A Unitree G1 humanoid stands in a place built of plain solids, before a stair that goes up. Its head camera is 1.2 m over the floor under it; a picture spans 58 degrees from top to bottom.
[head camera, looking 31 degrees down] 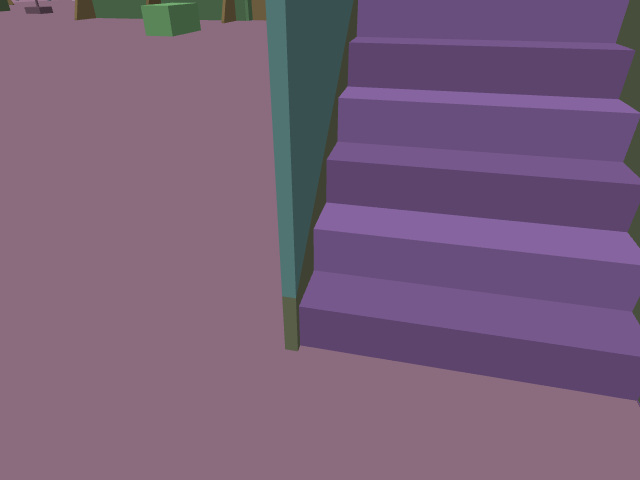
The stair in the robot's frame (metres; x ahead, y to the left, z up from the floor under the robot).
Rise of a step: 0.19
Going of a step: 0.23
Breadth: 1.16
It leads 13 degrees to the right of straight ahead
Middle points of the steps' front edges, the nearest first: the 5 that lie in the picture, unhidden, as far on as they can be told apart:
1.08 -0.49 0.19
1.31 -0.54 0.39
1.54 -0.59 0.58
1.77 -0.64 0.77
2.00 -0.70 0.96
